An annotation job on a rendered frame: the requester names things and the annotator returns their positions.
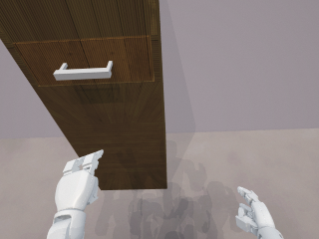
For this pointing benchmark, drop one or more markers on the drawer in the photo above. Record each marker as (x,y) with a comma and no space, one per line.
(132,58)

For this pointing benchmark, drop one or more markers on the robot left forearm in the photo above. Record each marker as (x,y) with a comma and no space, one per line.
(68,224)

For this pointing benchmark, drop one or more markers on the robot left hand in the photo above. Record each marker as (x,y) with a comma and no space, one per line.
(78,188)

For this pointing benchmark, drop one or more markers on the handle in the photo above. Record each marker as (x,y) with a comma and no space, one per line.
(83,74)

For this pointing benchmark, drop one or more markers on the robot right forearm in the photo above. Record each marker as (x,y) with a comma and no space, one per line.
(269,233)

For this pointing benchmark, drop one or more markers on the robot right hand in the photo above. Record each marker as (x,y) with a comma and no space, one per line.
(254,218)

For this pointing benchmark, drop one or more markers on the cabinet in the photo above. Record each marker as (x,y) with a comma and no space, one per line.
(124,119)

